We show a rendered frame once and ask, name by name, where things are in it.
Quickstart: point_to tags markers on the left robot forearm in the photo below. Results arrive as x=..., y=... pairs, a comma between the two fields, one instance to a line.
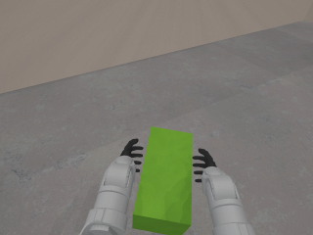
x=108, y=217

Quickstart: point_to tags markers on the carton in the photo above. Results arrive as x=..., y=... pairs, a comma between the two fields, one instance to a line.
x=164, y=198

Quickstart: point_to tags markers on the right robot forearm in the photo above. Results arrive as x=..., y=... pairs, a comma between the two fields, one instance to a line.
x=224, y=203

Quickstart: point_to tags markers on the robot right hand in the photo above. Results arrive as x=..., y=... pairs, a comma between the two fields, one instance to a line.
x=207, y=158

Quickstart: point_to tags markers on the robot left hand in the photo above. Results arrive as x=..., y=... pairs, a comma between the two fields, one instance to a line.
x=129, y=148

